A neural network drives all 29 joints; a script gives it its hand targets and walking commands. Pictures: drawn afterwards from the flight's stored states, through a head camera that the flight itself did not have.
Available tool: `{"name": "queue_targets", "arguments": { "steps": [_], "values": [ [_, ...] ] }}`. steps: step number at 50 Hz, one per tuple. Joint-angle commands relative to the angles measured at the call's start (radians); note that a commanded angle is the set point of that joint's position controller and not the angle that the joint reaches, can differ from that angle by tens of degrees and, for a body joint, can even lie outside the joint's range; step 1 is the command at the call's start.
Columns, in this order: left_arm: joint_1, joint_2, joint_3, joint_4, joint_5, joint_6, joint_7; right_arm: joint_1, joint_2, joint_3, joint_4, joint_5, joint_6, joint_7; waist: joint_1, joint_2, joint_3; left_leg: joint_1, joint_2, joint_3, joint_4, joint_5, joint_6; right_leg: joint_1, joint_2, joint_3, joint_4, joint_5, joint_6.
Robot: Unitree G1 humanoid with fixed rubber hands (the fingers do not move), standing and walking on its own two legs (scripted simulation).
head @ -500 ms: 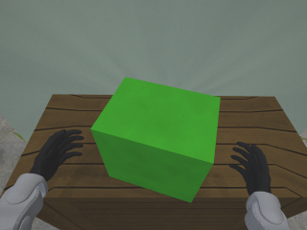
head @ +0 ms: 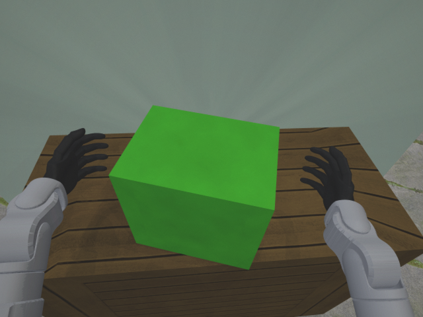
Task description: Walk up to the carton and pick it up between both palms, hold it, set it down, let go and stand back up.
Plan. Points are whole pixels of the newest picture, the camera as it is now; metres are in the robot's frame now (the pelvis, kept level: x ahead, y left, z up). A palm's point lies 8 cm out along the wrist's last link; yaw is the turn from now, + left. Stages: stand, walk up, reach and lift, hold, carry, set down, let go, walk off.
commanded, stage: reach and lift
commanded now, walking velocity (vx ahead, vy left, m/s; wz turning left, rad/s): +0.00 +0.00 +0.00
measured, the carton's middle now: (202, 189) +0.37 +0.02 +0.03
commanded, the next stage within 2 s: none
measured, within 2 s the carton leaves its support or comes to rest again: neither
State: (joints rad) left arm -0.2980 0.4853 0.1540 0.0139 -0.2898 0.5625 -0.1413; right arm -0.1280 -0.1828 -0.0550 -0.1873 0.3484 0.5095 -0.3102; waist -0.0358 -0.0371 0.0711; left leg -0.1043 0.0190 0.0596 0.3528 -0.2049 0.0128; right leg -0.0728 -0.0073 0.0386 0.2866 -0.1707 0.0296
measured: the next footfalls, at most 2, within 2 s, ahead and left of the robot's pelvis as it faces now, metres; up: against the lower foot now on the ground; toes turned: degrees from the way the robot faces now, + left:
none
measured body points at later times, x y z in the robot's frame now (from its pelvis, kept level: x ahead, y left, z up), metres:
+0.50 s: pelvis -0.01 +0.00 +0.00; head +0.00 +0.02 +0.45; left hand +0.41 +0.24 +0.19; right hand +0.35 -0.22 +0.16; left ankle -0.01 +0.11 -0.75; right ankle -0.01 -0.14 -0.75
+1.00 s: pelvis -0.02 +0.00 +0.00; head +0.01 +0.01 +0.45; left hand +0.43 +0.21 +0.12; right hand +0.36 -0.21 +0.10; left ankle -0.01 +0.11 -0.75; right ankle -0.01 -0.14 -0.75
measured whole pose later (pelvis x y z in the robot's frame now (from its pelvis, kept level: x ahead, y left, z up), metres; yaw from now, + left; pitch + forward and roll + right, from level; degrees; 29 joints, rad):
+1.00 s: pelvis -0.02 +0.00 +0.00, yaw +1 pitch +1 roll -1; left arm -0.77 0.50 0.02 0.80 -0.25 0.28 -0.16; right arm -0.56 -0.16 0.01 0.50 0.34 0.27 -0.26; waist -0.14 -0.02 0.03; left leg -0.21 0.02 0.02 0.38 -0.18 0.01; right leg -0.16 0.00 0.01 0.29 -0.14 0.02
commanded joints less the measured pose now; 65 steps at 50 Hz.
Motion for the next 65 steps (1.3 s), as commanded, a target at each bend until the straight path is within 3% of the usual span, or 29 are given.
{"name": "queue_targets", "arguments": {
  "steps": [1, 2, 6, 7, 12, 16, 21, 22, 25, 28, 33, 35, 36, 41, 42, 43, 44, 45, 46, 48, 50, 53, 54, 55, 56, 59, 61, 62, 65],
  "values": [
    [-0.365, 0.234, 0.083, -0.129, -0.013, -0.026, 0.015, -0.303, -0.107, -0.026, -0.148, 0.029, -0.035, 0.006, -0.001, 0.107, -0.374, 0.095, -0.007, -0.013, -0.018, 0.272, -0.029, 0.072, 0.008, 0.005, 0.023, 0.354, -0.031],
    [-0.384, 0.242, 0.092, -0.089, -0.012, -0.017, 0.011, -0.348, -0.131, -0.031, -0.118, 0.044, -0.034, 0.007, 0.006, 0.102, -0.353, 0.097, -0.004, -0.026, -0.024, 0.285, -0.030, 0.084, 0.011, 0.000, 0.018, 0.367, -0.031],
    [-0.421, 0.206, 0.056, 0.023, 0.013, 0.014, -0.015, -0.353, -0.146, -0.062, 0.050, 0.023, -0.014, -0.004, -0.068, 0.074, -0.281, 0.113, 0.011, -0.042, -0.026, 0.235, -0.029, 0.061, 0.023, -0.025, -0.007, 0.303, -0.035],
    [-0.419, 0.219, 0.068, 0.001, 0.023, 0.011, -0.015, -0.357, -0.151, -0.041, 0.005, 0.047, -0.020, -0.003, -0.043, 0.083, -0.303, 0.146, 0.001, -0.029, -0.026, 0.250, -0.029, 0.061, 0.016, -0.015, -0.004, 0.320, -0.032],
    [-0.629, 0.263, 0.041, 0.039, -0.020, 0.002, 0.010, -0.557, -0.177, -0.065, 0.037, 0.041, -0.019, 0.020, -0.042, 0.116, -0.375, 0.102, 0.012, -0.034, -0.026, 0.157, -0.031, 0.032, 0.022, -0.032, 0.003, 0.221, -0.051],
    [-0.635, 0.289, 0.034, 0.162, -0.028, -0.004, 0.011, -0.581, -0.171, -0.034, 0.092, 0.065, -0.025, 0.029, -0.034, 0.099, -0.420, 0.072, -0.004, -0.031, -0.011, 0.230, -0.015, 0.083, 0.017, -0.018, 0.032, 0.369, -0.033],
    [-0.796, 0.281, -0.004, 0.272, -0.003, 0.002, -0.017, -0.695, -0.232, -0.065, 0.272, 0.042, -0.007, 0.031, -0.102, 0.108, -0.392, 0.100, 0.007, -0.041, -0.019, 0.242, -0.031, 0.059, 0.027, -0.042, 0.005, 0.350, -0.038],
    [-0.727, 0.270, -0.002, 0.257, 0.009, 0.001, -0.016, -0.622, -0.226, -0.056, 0.285, 0.055, -0.009, 0.035, -0.082, 0.115, -0.377, 0.134, 0.005, -0.044, -0.020, 0.284, -0.038, 0.063, 0.026, -0.037, 0.009, 0.379, -0.036],
    [-0.818, 0.276, -0.006, 0.209, -0.003, -0.017, -0.009, -0.709, -0.230, -0.070, 0.260, 0.061, -0.041, 0.045, -0.101, 0.145, -0.494, 0.180, -0.005, -0.042, 0.006, 0.387, -0.056, 0.077, 0.046, -0.052, 0.007, 0.424, -0.043],
    [-0.950, 0.332, 0.005, 0.336, -0.033, -0.021, -0.004, -0.910, -0.249, -0.031, 0.251, 0.082, -0.052, 0.049, -0.065, 0.097, -0.503, 0.086, -0.010, -0.037, -0.005, 0.250, -0.023, 0.090, 0.033, -0.044, 0.020, 0.372, -0.028],
    [-0.995, 0.310, -0.073, 0.483, -0.054, -0.093, -0.003, -0.908, -0.195, 0.007, 0.370, 0.064, -0.069, 0.054, -0.082, 0.090, -0.496, 0.056, -0.004, -0.040, -0.027, 0.153, -0.007, 0.039, 0.018, -0.031, 0.013, 0.319, -0.029],
    [-1.016, 0.313, -0.096, 0.677, -0.039, -0.114, -0.017, -0.951, -0.184, 0.024, 0.530, 0.052, -0.068, 0.061, -0.087, 0.085, -0.423, 0.021, -0.009, -0.042, -0.023, 0.092, -0.004, 0.000, 0.007, -0.030, 0.008, 0.275, -0.028],
    [-0.998, 0.281, -0.111, 0.703, -0.039, -0.124, -0.021, -0.917, -0.171, 0.011, 0.573, 0.042, -0.077, 0.061, -0.117, 0.081, -0.395, 0.025, -0.011, -0.033, -0.033, 0.104, 0.003, 0.006, 0.004, -0.039, 0.005, 0.301, -0.022],
    [-0.853, 0.227, -0.117, 0.684, 0.020, -0.210, -0.037, -0.786, -0.141, 0.034, 0.624, 0.039, -0.173, 0.058, -0.111, 0.145, -0.493, 0.173, -0.015, -0.049, 0.034, 0.384, -0.036, 0.011, 0.033, -0.060, 0.021, 0.467, -0.023],
    [-0.799, 0.224, -0.096, 0.766, 0.037, -0.226, -0.044, -0.780, -0.122, 0.052, 0.637, 0.033, -0.198, 0.055, -0.117, 0.096, -0.453, 0.127, -0.020, -0.053, 0.056, 0.372, -0.019, 0.016, 0.028, -0.059, 0.028, 0.486, -0.018],
    [-0.830, 0.215, -0.095, 0.680, 0.048, -0.244, -0.047, -0.785, -0.129, 0.045, 0.587, 0.016, -0.221, 0.051, -0.112, 0.088, -0.493, 0.151, -0.018, -0.052, 0.040, 0.396, -0.019, 0.044, 0.034, -0.062, 0.029, 0.501, -0.012],
    [-0.844, 0.228, -0.069, 0.760, 0.060, -0.258, -0.045, -0.814, -0.113, 0.046, 0.618, 0.022, -0.236, 0.051, -0.095, 0.095, -0.446, 0.109, -0.016, -0.047, 0.041, 0.346, -0.009, 0.034, 0.030, -0.061, 0.028, 0.465, -0.003],
    [-0.876, 0.216, -0.088, 0.693, 0.059, -0.282, -0.039, -0.819, -0.113, 0.020, 0.591, -0.010, -0.248, 0.047, -0.126, 0.096, -0.481, 0.110, -0.020, -0.048, 0.027, 0.308, -0.009, 0.031, 0.033, -0.073, 0.023, 0.426, -0.006],
    [-0.915, 0.232, -0.079, 0.631, 0.058, -0.310, -0.030, -0.827, -0.094, 0.030, 0.520, -0.018, -0.269, 0.047, -0.089, 0.089, -0.513, 0.108, -0.020, -0.043, 0.023, 0.284, -0.007, 0.040, 0.033, -0.075, 0.018, 0.382, -0.003],
    [-0.912, 0.258, -0.075, 0.550, 0.028, -0.380, 0.001, -0.807, -0.082, 0.021, 0.452, -0.030, -0.315, 0.046, -0.077, 0.082, -0.590, 0.093, -0.029, -0.033, 0.020, 0.260, -0.006, 0.036, 0.031, -0.065, 0.037, 0.373, 0.000],
    [-0.887, 0.275, -0.064, 0.620, 0.016, -0.423, 0.023, -0.820, -0.055, 0.037, 0.431, -0.048, -0.356, 0.049, -0.047, 0.091, -0.617, 0.037, -0.042, -0.015, 0.030, 0.211, -0.005, 0.021, 0.026, -0.052, 0.058, 0.343, 0.005],
    [-0.887, 0.243, -0.094, 0.782, 0.002, -0.469, 0.021, -0.819, -0.022, 0.038, 0.545, -0.077, -0.366, 0.051, -0.051, 0.066, -0.549, -0.048, -0.032, -0.016, 0.026, 0.087, 0.016, -0.026, 0.009, -0.042, 0.068, 0.238, 0.008],
    [-0.961, 0.249, -0.112, 0.703, -0.019, -0.498, 0.026, -0.834, -0.018, 0.026, 0.537, -0.086, -0.378, 0.052, -0.049, 0.095, -0.599, -0.034, -0.029, -0.017, 0.028, 0.085, 0.011, -0.041, 0.013, -0.049, 0.068, 0.224, 0.001],
    [-0.970, 0.233, -0.142, 0.768, -0.019, -0.521, 0.028, -0.835, -0.028, 0.016, 0.585, -0.092, -0.387, 0.059, -0.064, 0.125, -0.607, -0.032, -0.025, -0.032, 0.045, 0.086, -0.002, -0.083, 0.013, -0.057, 0.085, 0.187, -0.007],
    [-0.944, 0.210, -0.177, 0.681, -0.026, -0.549, 0.034, -0.789, -0.024, 0.005, 0.571, -0.091, -0.411, 0.069, -0.065, 0.177, -0.671, 0.035, -0.017, -0.030, 0.055, 0.167, -0.019, -0.082, 0.021, -0.066, 0.094, 0.213, -0.020],
    [-0.776, 0.138, -0.180, 0.841, -0.010, -0.565, 0.018, -0.686, -0.028, 0.009, 0.711, -0.096, -0.463, 0.078, -0.097, 0.173, -0.607, 0.106, -0.009, -0.040, 0.118, 0.339, -0.049, -0.151, 0.036, -0.081, 0.093, 0.275, -0.022],
    [-0.789, 0.095, -0.192, 0.890, 0.008, -0.568, 0.001, -0.691, -0.029, 0.008, 0.824, -0.094, -0.483, 0.070, -0.132, 0.160, -0.523, 0.111, -0.002, -0.062, 0.122, 0.348, -0.048, -0.159, 0.041, -0.089, 0.092, 0.266, -0.027],
    [-0.955, 0.139, -0.184, 0.943, 0.014, -0.572, -0.001, -0.849, -0.072, -0.019, 0.858, -0.118, -0.483, 0.066, -0.146, 0.171, -0.506, 0.058, -0.002, -0.070, 0.126, 0.260, -0.046, -0.206, 0.032, -0.088, 0.085, 0.177, -0.029],
    [-0.858, 0.088, -0.214, 0.749, 0.025, -0.603, 0.017, -0.702, -0.063, -0.003, 0.820, -0.080, -0.535, 0.071, -0.132, 0.200, -0.576, 0.183, 0.006, -0.089, 0.115, 0.375, -0.079, -0.189, 0.052, -0.107, 0.076, 0.216, -0.041]
  ]
}}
